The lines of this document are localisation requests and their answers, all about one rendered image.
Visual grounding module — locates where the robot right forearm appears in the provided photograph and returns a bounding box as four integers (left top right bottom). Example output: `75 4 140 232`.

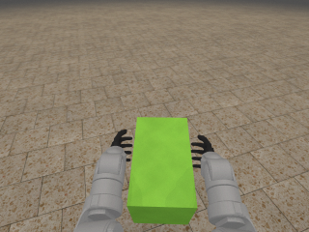
200 151 257 232

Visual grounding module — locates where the carton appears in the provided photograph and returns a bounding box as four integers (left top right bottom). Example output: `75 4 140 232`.
126 117 198 225

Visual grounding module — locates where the right robot hand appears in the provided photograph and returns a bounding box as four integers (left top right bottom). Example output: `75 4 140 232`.
190 134 214 168

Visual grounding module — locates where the left robot upper arm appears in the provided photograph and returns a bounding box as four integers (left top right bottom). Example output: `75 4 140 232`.
74 219 125 232

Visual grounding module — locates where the robot left forearm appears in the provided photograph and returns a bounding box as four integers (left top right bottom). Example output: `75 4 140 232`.
73 146 126 232

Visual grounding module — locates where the left robot hand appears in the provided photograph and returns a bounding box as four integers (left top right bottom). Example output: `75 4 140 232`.
110 130 133 161

